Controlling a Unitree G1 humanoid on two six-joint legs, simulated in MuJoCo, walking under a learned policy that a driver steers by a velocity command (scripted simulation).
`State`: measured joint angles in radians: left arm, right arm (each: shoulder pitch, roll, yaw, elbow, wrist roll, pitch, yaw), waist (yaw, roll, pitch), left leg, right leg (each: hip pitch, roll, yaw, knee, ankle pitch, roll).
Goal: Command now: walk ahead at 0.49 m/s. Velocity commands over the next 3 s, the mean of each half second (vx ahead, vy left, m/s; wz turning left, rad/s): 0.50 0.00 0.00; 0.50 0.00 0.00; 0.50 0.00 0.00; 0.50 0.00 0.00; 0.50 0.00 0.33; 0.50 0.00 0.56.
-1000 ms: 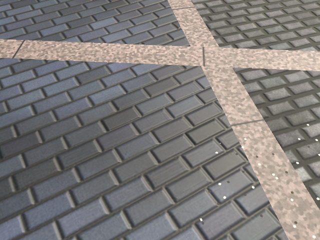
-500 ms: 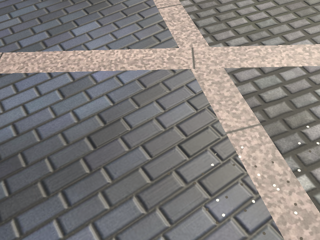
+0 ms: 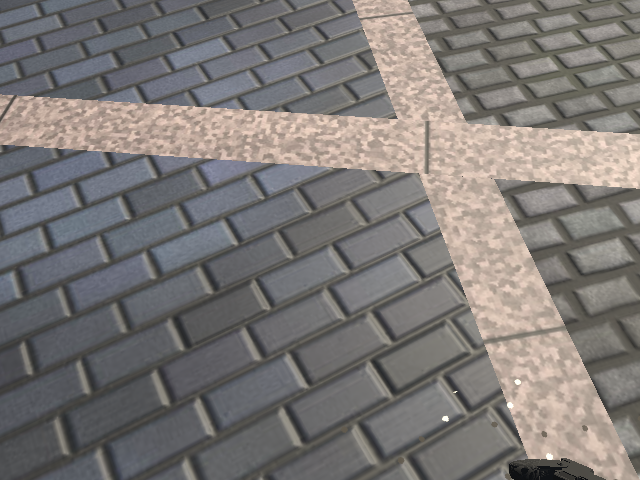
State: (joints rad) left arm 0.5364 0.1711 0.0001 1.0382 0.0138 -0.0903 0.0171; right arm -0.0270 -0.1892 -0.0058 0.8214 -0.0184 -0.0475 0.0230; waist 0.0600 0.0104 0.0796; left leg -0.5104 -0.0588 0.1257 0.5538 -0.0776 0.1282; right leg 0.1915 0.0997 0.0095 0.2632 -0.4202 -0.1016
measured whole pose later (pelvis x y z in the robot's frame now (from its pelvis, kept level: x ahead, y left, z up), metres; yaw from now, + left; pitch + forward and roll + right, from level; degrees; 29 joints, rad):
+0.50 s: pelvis +0.27 -0.01 +0.02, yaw +0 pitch +0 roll +1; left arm 0.01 0.19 0.01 0.85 0.02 -0.04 -0.03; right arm 0.49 -0.17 -0.01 1.07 -0.02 -0.10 -0.01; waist -0.09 -0.03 0.06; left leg 0.11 -0.10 0.05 0.18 -0.30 0.08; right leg -0.58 -0.07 -0.06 0.63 -0.04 -0.05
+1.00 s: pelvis +0.53 -0.05 +0.02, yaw +1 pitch +0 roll -1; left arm 0.48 0.17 0.02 1.07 0.01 -0.10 0.00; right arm 0.06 -0.20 -0.03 0.91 -0.02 -0.03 0.03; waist 0.06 0.04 0.04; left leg -0.62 0.09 0.04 0.70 -0.01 0.04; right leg 0.06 0.09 -0.08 0.18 -0.24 -0.09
